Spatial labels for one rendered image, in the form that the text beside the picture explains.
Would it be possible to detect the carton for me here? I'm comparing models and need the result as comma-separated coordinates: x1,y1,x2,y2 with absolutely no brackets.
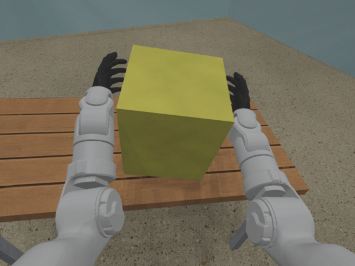
116,45,235,181

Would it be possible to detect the robot right upper arm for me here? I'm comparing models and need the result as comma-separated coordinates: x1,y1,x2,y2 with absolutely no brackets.
246,197,355,266

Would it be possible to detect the right robot hand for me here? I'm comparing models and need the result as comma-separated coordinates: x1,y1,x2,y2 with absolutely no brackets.
226,72,251,113

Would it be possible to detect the left robot hand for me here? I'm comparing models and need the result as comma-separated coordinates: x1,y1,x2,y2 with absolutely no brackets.
92,52,127,93

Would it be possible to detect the table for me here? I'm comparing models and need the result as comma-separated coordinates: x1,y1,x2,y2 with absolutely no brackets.
0,97,309,265

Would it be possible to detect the robot left upper arm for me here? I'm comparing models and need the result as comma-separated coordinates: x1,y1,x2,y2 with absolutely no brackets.
11,187,125,266

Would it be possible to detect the right robot forearm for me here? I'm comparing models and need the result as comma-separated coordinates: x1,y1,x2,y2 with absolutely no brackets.
227,109,315,227

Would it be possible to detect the left robot forearm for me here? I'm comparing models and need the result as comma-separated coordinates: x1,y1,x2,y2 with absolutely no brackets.
55,86,116,229

